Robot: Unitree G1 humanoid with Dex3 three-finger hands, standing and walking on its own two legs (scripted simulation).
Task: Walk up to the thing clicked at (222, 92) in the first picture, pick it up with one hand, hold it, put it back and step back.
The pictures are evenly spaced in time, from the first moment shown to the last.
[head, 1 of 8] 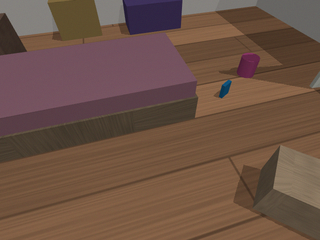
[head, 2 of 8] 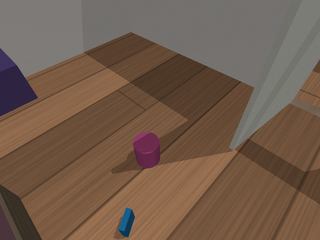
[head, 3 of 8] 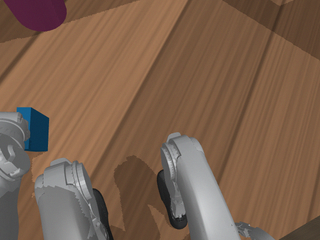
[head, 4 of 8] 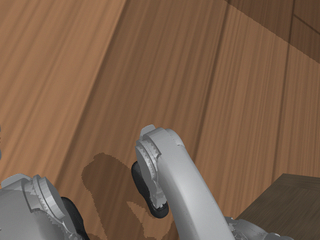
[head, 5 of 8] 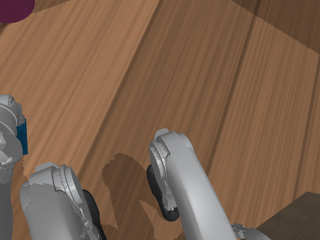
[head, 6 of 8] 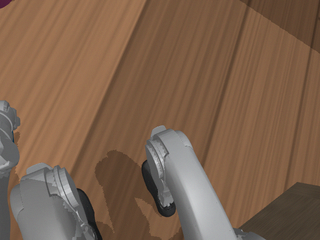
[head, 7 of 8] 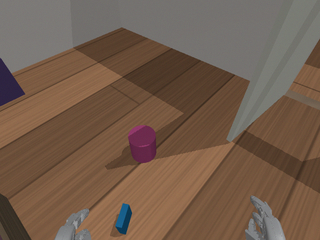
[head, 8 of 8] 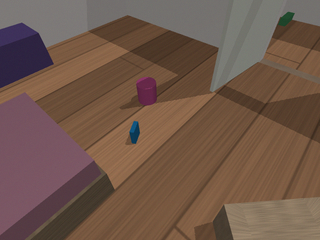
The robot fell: no
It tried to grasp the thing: no
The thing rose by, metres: 0.00
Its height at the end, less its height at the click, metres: +0.00
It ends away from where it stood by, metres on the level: 0.00
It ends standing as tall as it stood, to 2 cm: yes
